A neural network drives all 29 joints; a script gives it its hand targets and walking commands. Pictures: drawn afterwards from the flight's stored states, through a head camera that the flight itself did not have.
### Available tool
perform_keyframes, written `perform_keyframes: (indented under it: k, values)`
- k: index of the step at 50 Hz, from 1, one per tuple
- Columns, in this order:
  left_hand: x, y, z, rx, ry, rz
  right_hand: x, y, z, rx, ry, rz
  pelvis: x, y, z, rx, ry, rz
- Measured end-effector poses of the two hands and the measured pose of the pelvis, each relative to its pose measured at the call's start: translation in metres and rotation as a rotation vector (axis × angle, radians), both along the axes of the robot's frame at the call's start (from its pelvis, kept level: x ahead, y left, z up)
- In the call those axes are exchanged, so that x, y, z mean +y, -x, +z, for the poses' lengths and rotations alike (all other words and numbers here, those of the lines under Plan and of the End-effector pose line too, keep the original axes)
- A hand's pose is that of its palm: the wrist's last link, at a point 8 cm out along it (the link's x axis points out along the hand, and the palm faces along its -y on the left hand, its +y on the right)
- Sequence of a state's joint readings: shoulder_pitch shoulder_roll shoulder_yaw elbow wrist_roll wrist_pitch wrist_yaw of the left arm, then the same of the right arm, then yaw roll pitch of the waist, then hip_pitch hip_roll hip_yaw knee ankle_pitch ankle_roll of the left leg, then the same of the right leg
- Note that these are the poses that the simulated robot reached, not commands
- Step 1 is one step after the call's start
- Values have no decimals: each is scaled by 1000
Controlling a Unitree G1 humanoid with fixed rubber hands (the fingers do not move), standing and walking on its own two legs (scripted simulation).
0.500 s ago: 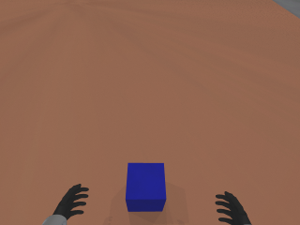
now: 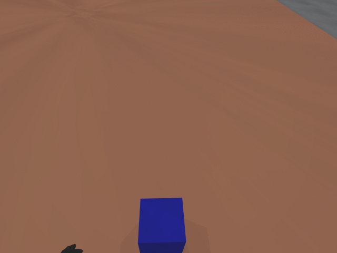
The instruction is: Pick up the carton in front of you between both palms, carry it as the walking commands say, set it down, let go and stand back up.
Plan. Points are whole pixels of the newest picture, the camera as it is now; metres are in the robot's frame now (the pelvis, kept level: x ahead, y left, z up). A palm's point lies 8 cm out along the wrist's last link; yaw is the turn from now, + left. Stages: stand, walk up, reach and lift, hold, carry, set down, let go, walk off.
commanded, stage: stand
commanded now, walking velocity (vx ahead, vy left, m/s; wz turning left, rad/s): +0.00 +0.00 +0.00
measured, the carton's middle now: (161, 227) +0.40 +0.02 -0.64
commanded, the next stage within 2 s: none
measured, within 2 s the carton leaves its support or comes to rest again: neither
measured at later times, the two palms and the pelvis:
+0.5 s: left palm out of the picture +0.04 +0.26 -0.13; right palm out of the picture +0.04 -0.26 -0.12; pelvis +0.01 +0.00 +0.00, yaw -1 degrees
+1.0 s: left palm out of the picture -0.04 +0.23 -0.14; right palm out of the picture -0.05 -0.23 -0.14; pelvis -0.01 +0.00 +0.00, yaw -1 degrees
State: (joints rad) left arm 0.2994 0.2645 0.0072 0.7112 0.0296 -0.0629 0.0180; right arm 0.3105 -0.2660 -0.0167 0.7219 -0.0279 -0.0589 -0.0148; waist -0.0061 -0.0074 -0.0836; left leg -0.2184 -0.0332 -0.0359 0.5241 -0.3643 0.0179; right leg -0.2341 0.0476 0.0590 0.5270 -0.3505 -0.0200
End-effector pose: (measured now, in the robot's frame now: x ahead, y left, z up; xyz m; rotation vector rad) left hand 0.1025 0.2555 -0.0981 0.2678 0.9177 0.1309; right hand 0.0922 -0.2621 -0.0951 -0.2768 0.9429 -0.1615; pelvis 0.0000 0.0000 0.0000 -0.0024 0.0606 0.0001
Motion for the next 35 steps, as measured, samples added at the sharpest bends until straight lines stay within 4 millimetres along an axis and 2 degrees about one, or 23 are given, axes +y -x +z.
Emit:
perform_keyframes:
  k: [7,15,24,35]
  values:
    - [1,4,-10,57,0,18,4,3,-10,49,-7,-18,1,-11,-3,7,0,-4]
    - [3,23,-19,145,-5,45,5,19,-20,128,-13,-39,2,-14,-4,-2,0,-7]
    - [3,55,-26,253,-8,69,5,50,-28,235,-14,-66,1,-11,-2,-23,-1,-10]
    - [-6,97,-34,382,14,88,13,97,-36,369,-38,-95,1,-2,2,-54,-1,-13]
